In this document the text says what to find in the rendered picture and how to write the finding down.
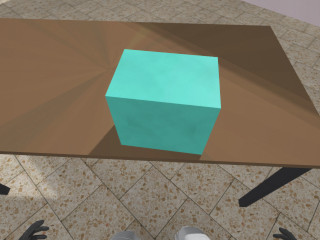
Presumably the carton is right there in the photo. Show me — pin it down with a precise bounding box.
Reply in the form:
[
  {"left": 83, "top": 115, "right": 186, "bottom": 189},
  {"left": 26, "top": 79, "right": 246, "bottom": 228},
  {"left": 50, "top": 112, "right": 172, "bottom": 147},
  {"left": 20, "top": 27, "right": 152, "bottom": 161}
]
[{"left": 105, "top": 49, "right": 221, "bottom": 155}]

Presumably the robot right thigh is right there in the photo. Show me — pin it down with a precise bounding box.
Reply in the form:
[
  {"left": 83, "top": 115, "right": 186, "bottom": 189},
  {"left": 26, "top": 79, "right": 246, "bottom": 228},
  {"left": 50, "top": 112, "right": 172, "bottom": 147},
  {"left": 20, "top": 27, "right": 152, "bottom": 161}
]
[{"left": 175, "top": 227, "right": 210, "bottom": 240}]

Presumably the robot left hand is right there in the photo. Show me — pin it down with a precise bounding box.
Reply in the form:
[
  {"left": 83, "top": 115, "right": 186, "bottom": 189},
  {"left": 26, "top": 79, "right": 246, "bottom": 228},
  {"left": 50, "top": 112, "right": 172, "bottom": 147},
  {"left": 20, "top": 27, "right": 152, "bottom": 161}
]
[{"left": 18, "top": 219, "right": 50, "bottom": 240}]

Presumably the robot right hand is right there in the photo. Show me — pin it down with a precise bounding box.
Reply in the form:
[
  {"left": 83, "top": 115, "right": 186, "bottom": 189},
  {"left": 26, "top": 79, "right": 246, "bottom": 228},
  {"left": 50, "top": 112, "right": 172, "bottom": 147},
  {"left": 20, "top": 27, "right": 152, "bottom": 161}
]
[{"left": 273, "top": 227, "right": 297, "bottom": 240}]

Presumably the table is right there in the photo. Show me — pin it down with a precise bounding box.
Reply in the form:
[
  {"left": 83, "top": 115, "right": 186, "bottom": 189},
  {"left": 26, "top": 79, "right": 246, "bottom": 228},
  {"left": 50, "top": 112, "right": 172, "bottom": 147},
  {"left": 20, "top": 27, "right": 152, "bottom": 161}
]
[{"left": 0, "top": 18, "right": 320, "bottom": 207}]

